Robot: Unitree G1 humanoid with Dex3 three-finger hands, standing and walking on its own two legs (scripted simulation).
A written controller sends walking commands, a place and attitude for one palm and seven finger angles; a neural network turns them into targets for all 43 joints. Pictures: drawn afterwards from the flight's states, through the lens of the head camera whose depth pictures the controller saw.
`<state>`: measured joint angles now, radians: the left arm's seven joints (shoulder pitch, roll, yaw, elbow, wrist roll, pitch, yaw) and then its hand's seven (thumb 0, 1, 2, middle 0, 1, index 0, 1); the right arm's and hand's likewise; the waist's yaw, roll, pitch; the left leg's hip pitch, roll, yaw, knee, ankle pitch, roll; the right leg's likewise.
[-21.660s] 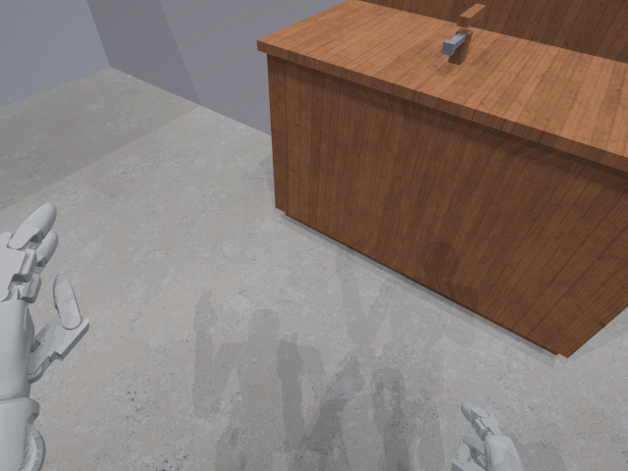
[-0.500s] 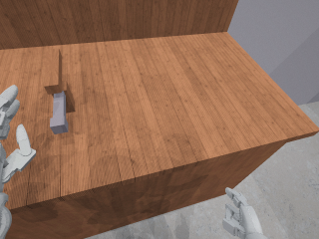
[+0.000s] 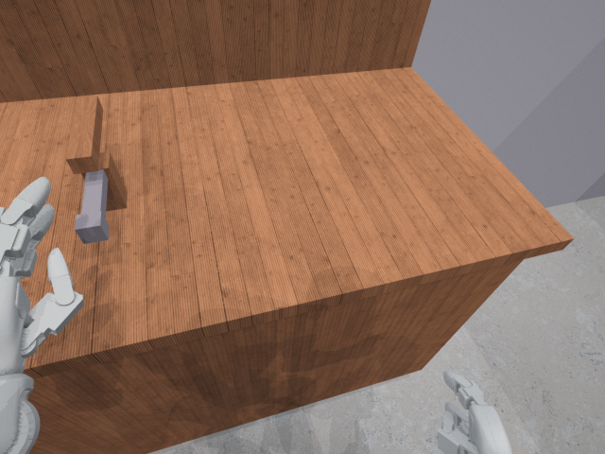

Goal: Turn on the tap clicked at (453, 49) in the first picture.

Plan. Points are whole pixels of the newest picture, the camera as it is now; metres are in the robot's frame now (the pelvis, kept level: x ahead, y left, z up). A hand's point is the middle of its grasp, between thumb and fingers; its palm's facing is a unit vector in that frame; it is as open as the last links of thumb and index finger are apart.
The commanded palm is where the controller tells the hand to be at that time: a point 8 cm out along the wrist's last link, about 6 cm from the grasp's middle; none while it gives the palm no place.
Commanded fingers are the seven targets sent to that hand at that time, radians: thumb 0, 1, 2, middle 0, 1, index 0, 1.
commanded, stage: come to a stop and stand still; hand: left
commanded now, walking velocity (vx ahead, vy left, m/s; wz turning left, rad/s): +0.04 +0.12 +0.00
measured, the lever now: (92, 227) +0.33 +0.30 +0.11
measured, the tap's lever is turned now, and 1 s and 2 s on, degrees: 0 0 0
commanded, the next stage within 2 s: look again from close up in 1.54 s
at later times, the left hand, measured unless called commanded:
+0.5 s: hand (59, 262) +0.25 +0.27 +0.17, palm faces +0.33 -0.87 -0.36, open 7.4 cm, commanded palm +0.18 +0.32 +0.18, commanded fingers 0.00 0.90 0.90 -0.20 -0.30 -0.20 -0.30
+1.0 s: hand (54, 274) +0.24 +0.28 +0.15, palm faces +0.40 -0.85 -0.34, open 7.4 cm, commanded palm +0.18 +0.31 +0.18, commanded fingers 0.00 0.90 0.90 -0.20 -0.30 -0.20 -0.30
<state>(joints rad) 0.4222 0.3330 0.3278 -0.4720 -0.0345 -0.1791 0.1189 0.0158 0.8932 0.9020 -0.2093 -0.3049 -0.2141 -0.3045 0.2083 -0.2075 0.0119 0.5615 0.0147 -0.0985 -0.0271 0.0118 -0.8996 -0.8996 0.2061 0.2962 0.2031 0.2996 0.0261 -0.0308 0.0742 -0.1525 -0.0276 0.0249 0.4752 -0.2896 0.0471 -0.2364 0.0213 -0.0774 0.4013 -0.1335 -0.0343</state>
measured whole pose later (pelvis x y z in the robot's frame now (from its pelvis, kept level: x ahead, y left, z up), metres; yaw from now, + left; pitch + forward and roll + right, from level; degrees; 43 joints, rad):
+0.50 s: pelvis +0.01 +0.04 -0.01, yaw -1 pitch -1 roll -1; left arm 0.36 0.34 0.34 -0.43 -0.04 -0.28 0.08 0.02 0.90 0.90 -0.20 -0.30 -0.21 -0.30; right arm 0.25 -0.19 0.02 0.58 0.02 -0.17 0.03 0.01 -0.90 -0.90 0.21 0.30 0.20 0.30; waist 0.01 0.00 0.08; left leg -0.16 -0.09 0.07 0.50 -0.33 0.10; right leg -0.30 -0.04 -0.02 0.51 -0.20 0.02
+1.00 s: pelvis +0.02 +0.02 -0.01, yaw +0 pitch -2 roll -1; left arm 0.39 0.35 0.37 -0.47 -0.04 -0.21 0.10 0.01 0.89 0.90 -0.21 -0.30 -0.21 -0.30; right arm 0.15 -0.19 0.01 0.53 0.02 -0.09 0.00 0.01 -0.90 -0.90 0.21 0.30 0.20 0.30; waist 0.02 -0.04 0.09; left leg -0.14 -0.06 0.03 0.52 -0.35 0.07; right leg -0.24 -0.01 -0.07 0.49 -0.21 0.00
